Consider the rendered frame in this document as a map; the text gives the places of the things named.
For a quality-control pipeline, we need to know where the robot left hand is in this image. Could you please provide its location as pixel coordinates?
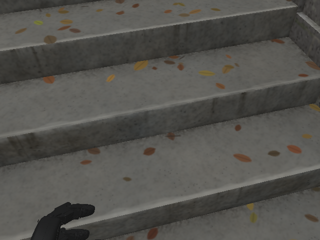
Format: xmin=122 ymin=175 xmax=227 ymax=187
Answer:
xmin=30 ymin=202 xmax=101 ymax=240

